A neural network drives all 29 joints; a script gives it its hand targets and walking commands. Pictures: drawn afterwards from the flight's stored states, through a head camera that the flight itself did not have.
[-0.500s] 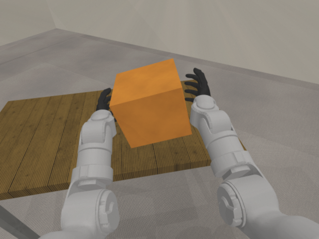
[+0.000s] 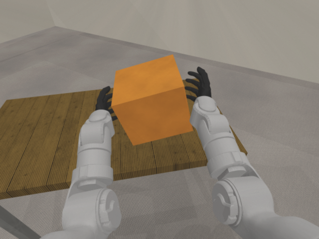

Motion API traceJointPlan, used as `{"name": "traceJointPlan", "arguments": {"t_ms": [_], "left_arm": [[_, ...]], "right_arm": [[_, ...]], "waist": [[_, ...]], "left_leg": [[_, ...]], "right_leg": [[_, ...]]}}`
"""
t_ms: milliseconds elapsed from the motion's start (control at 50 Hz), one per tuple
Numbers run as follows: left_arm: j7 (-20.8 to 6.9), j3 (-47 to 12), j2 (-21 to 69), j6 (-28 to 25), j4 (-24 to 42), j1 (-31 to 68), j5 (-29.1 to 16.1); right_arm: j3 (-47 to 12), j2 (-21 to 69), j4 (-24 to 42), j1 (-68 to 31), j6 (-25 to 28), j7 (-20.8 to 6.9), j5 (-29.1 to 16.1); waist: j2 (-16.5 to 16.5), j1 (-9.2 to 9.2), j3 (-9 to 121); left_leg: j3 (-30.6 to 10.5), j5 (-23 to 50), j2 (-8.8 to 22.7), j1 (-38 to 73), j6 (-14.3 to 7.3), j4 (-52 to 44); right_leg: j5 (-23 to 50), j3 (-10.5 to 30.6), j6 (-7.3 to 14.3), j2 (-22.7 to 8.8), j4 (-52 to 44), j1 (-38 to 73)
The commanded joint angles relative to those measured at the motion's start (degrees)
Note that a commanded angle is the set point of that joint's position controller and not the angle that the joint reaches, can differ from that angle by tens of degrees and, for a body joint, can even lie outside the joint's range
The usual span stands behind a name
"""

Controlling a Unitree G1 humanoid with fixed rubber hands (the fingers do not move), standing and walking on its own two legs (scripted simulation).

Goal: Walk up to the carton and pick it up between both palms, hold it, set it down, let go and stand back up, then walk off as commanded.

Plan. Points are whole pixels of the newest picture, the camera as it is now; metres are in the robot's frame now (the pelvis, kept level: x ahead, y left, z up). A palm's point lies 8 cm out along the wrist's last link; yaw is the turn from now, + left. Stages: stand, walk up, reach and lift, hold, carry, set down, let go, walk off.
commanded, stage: set down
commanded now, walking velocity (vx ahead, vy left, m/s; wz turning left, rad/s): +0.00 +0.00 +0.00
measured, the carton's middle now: (153, 99) +0.43 +0.00 +0.16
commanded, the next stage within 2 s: none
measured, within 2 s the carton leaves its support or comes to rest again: neither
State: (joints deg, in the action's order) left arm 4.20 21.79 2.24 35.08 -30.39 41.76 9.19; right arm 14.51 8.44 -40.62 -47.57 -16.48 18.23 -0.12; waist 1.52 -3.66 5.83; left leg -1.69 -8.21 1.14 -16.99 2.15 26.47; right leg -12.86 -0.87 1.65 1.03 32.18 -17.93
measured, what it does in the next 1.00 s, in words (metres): stands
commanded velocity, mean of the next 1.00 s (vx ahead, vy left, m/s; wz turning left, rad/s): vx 0.00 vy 0.00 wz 0.00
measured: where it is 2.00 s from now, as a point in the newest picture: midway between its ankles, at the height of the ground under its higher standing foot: outside the picture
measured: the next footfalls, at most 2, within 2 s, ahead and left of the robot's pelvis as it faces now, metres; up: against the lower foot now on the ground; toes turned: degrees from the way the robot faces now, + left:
none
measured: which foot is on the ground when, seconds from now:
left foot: down 0.00-1.00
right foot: down 0.00-1.00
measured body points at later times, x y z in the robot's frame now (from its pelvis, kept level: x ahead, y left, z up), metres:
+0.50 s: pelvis +0.03 +0.00 +0.01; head +0.02 +0.02 +0.46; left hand +0.42 +0.15 +0.08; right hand +0.44 -0.09 +0.16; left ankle +0.07 +0.16 -0.73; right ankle +0.05 -0.09 -0.73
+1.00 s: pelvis +0.04 +0.01 +0.01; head +0.05 +0.03 +0.46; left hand +0.43 +0.15 +0.06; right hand +0.44 -0.10 +0.12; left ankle +0.07 +0.16 -0.73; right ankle +0.05 -0.09 -0.73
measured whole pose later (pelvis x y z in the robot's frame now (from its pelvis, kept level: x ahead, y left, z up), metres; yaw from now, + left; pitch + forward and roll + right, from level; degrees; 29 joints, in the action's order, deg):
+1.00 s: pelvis +0.04 +0.01 +0.01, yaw +0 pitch +1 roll +1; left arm 3.1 20.3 2.9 14.2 -39.5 32.9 11.6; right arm 18.3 12.5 -50.2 -41.3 6.6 15.6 7.2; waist 4.6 -3.7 1.4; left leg -1.7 -10.1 1.1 -13.9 2.9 23.4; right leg -14.0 -0.9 1.8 1.0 27.6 -14.0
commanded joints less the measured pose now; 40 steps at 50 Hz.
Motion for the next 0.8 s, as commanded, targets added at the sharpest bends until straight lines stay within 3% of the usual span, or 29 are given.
{"name": "traceJointPlan", "arguments": {"t_ms": [0, 20, 40, 60, 80, 100, 120, 140, 160, 180, 200, 220, 240, 260, 280, 320, 340, 360, 380, 400, 440, 460, 520, 560, 620, 660, 700, 760, 780], "left_arm": [[-12.3, -12.9, 27.9, -10.1, 1.5, 55.1, 4.8], [-12.3, -14.4, 27.9, -11.0, 4.1, 56.0, 4.4], [-12.0, -14.1, 28.2, -11.6, 2.7, 55.4, 4.6], [-12.3, -15.3, 27.5, -12.8, 4.7, 56.8, 4.5], [-12.6, -18.1, 28.6, -13.3, 4.9, 56.8, 3.4], [-12.4, -16.9, 27.3, -14.1, 4.9, 58.9, 3.6], [-12.5, -19.1, 28.2, -15.0, 5.5, 56.7, 3.0], [-12.2, -23.5, 31.9, -16.2, 9.1, 57.1, 1.3], [-12.4, -22.9, 30.5, -16.9, 7.3, 56.4, 1.0], [-11.4, -25.0, 31.4, -18.0, 9.2, 57.2, 0.7], [-11.5, -25.7, 31.2, -18.8, 10.3, 55.9, 1.3], [-11.4, -28.7, 34.0, -18.9, 12.4, 54.8, 1.4], [-12.0, -26.6, 32.4, -19.0, 10.2, 51.9, 1.7], [-11.9, -27.1, 32.8, -20.9, 12.7, 54.6, 1.2], [-11.8, -29.0, 33.6, -21.4, 15.5, 54.4, 1.2], [-11.5, -29.8, 33.5, -22.8, 15.3, 54.7, 0.4], [-11.4, -28.7, 32.2, -23.5, 16.7, 55.4, 0.9], [-11.4, -31.6, 35.2, -23.5, 16.9, 53.8, -0.7], [-11.5, -31.2, 35.0, -23.4, 14.7, 53.9, -1.1], [-11.2, -31.5, 34.3, -23.8, 16.7, 53.2, -0.8], [-11.2, -33.7, 36.8, -25.2, 18.5, 53.8, -1.7], [-11.2, -33.1, 35.6, -25.1, 16.9, 51.7, -1.4], [-11.3, -33.3, 35.9, -25.8, 15.7, 51.9, -0.7], [-11.7, -32.2, 35.3, -25.5, 14.8, 50.8, -0.1], [-11.6, -31.3, 35.6, -26.3, 13.7, 52.6, 0.3], [-11.8, -33.0, 36.8, -28.0, 13.9, 54.0, -1.1], [-12.0, -30.7, 35.7, -27.4, 8.6, 51.4, 0.6], [-13.2, -26.5, 33.6, -26.6, 3.4, 47.1, 3.4], [-13.3, -26.2, 32.8, -27.9, 3.9, 50.5, 3.5]], "right_arm": [[-14.0, 37.0, 4.8, -48.9, 5.8, -12.9, 6.6], [-14.3, 37.3, 5.7, -50.0, 7.6, -13.4, 6.3], [-15.0, 37.3, 7.6, -50.5, 9.1, -13.5, 7.1], [-14.7, 36.9, 3.4, -47.0, 8.9, -13.5, 8.2], [-15.1, 37.0, 5.3, -48.0, 10.5, -13.7, 7.9], [-14.8, 38.0, 4.8, -50.2, 11.3, -13.9, 8.2], [-17.9, 37.7, 7.8, -49.8, 12.7, -13.8, 8.1], [-17.6, 37.2, 7.1, -47.2, 14.1, -13.2, 7.5], [-18.7, 38.7, 8.8, -49.0, 15.0, -13.0, 7.5], [-18.3, 37.8, 5.5, -45.9, 15.4, -13.4, 7.3], [-17.5, 38.0, 3.8, -41.4, 15.3, -13.1, 7.9], [-17.6, 36.9, 1.1, -37.9, 15.6, -12.7, 7.8], [-20.6, 38.2, 2.9, -38.1, 15.6, -12.5, 6.6], [-19.3, 39.0, 0.5, -34.7, 15.4, -12.4, 8.4], [-21.9, 40.3, 0.6, -33.8, 15.9, -12.0, 6.8], [-21.0, 39.4, -1.4, -32.3, 16.6, -12.0, 7.0], [-21.5, 41.0, -3.9, -30.3, 16.1, -11.9, 7.4], [-24.2, 41.6, 4.4, -34.0, 17.9, -11.3, 6.6], [-22.5, 40.6, 0.8, -34.5, 17.5, -11.0, 6.0], [-23.0, 40.9, 1.1, -32.2, 17.9, -10.8, 6.2], [-24.8, 43.3, 1.2, -31.2, 19.1, -10.1, 5.3], [-24.5, 41.9, 1.8, -31.8, 19.6, -10.0, 4.8], [-22.9, 41.7, 0.2, -28.9, 19.9, -10.1, 6.1], [-23.5, 42.9, -0.3, -28.9, 19.3, -9.6, 5.1], [-20.4, 41.1, -1.9, -29.0, 20.7, -10.0, 6.7], [-20.2, 42.7, -1.2, -29.1, 21.5, -9.8, 8.4], [-18.0, 40.6, -3.0, -30.2, 21.8, -10.3, 8.6], [-16.7, 40.1, -4.7, -28.6, 21.2, -10.6, 10.4], [-14.1, 38.5, -7.6, -27.0, 21.6, -10.7, 13.1]], "waist": [[2.0, 3.06, 22.5], [-0.1, 3.87, 24.2], [1.7, 4.82, 24.7], [2.3, 2.9, 25.8], [0.8, 1.17, 26.1], [1.1, 3.02, 28.3], [1.6, 2.63, 31.3], [-2.2, 0.71, 33.1], [0.2, 1.5, 34.2], [-4.0, 1.23, 35.9], [-4.0, 1.29, 34.6], [-4.1, -1.26, 34.2], [-0.8, -0.46, 32.9], [-1.2, -1.68, 32.9], [-3.9, -0.48, 34.1], [-4.5, -2.42, 34.7], [-4.1, -1.79, 34.4], [-2.5, -1.14, 36.7], [-4.3, -2.44, 34.5], [-2.7, -1.83, 36.2], [-4.7, -2.37, 40.1], [-5.9, -1.93, 39.8], [-4.9, -4.05, 35.3], [-3.5, -3.36, 33.3], [-7.4, -3.8, 34.7], [-5.1, -4.91, 35.6], [-7.4, -3.95, 32.0], [-3.2, -2.99, 27.8], [-3.2, -4.24, 28.6]], "left_leg": [[4.9, -11.3, -3.7, 13.2, -5.3, -9.3], [4.9, -10.6, -3.4, 12.2, -5.3, -9.9], [4.9, -9.8, -3.7, 12.5, -5.7, -9.7], [5.4, -9.2, -4.0, 12.9, -5.5, -9.2], [5.5, -9.2, -4.0, 15.1, -5.1, -9.6], [5.8, -8.3, -3.7, 12.9, -5.2, -10.2], [5.6, -7.3, -3.8, 13.6, -4.9, -9.9], [5.8, -5.2, -3.3, 13.6, -3.6, -10.3], [6.0, -3.7, -3.6, 12.1, -3.9, -9.8], [5.8, -2.8, -3.2, 12.9, -3.1, -9.7], [6.3, -1.9, -3.3, 13.5, -2.7, -9.3], [5.5, 0.2, -2.7, 16.2, -1.9, -10.0], [5.6, 1.8, -3.0, 15.9, -2.5, -9.8], [4.9, 0.5, -2.8, 16.4, -2.5, -9.7], [6.2, 3.0, -3.2, 16.3, -1.5, -9.3], [6.0, 3.7, -3.1, 16.9, -1.2, -9.0], [5.7, 4.1, -3.5, 15.3, -1.5, -9.3], [5.5, 7.4, -3.6, 15.8, -0.8, -8.2], [5.4, 7.6, -3.3, 16.0, -0.4, -9.2], [5.4, 11.1, -3.4, 16.1, -0.5, -8.5], [5.0, 14.3, -4.0, 16.2, 0.4, -6.9], [4.7, 14.6, -3.5, 16.0, 0.4, -6.6], [4.2, 13.3, -3.7, 17.0, 0.7, -6.6], [4.3, 12.8, -3.8, 16.7, 0.1, -6.9], [3.8, 11.6, -3.5, 17.3, 0.8, -7.4], [3.2, 10.5, -3.6, 15.6, -0.2, -7.2], [3.9, 7.7, -3.3, 16.0, -0.2, -8.1], [4.9, 5.0, -3.7, 14.5, -0.9, -9.2], [5.2, 3.9, -3.5, 13.6, -0.7, -9.8]], "right_leg": [[-5.3, -0.5, -5.8, -1.3, -15.9, 20.9], [-5.9, 0.3, -5.8, -1.7, -15.4, 22.3], [-4.1, 0.6, -6.2, -2.0, -15.1, 23.2], [0.1, 0.3, -6.4, -2.3, -14.5, 24.6], [1.0, -0.3, -6.2, -2.0, -14.2, 24.6], [2.5, 0.1, -6.6, -2.0, -14.1, 26.9], [6.3, -0.2, -6.4, -2.4, -13.3, 28.5], [12.3, -1.5, -6.6, -2.4, -12.5, 29.8], [13.6, -0.1, -7.3, -2.2, -12.4, 30.6], [14.7, -1.1, -6.9, -2.1, -11.8, 29.4], [15.1, -1.4, -6.9, -2.1, -12.9, 29.7], [18.1, -2.7, -6.8, -1.6, -12.7, 30.1], [20.8, -2.7, -7.4, -1.4, -12.7, 31.6], [20.4, -2.7, -7.3, -1.8, -13.0, 31.0], [23.7, -2.8, -7.7, -1.7, -11.6, 32.1], [22.6, -2.7, -7.0, -1.6, -11.4, 31.5], [25.7, -2.5, -7.5, -2.0, -11.4, 33.2], [29.8, -2.5, -7.6, -1.4, -10.4, 34.2], [29.5, -2.7, -7.8, -1.6, -10.6, 32.5], [32.7, -2.7, -8.1, -1.4, -10.8, 33.8], [39.3, -1.7, -7.9, -1.8, -9.5, 35.9], [39.0, -1.6, -7.8, -1.7, -9.3, 35.2], [37.2, -2.5, -7.2, -1.2, -10.7, 33.2], [37.9, -2.5, -7.7, -1.7, -11.0, 33.7], [34.1, -2.8, -6.8, -1.5, -11.5, 33.1], [36.8, -2.2, -6.8, -2.0, -11.6, 33.0], [29.0, -2.4, -6.7, -1.8, -11.6, 30.3], [29.8, -2.5, -7.2, -2.1, -12.2, 32.1], [28.6, -2.5, -7.0, -2.0, -12.4, 32.8]]}}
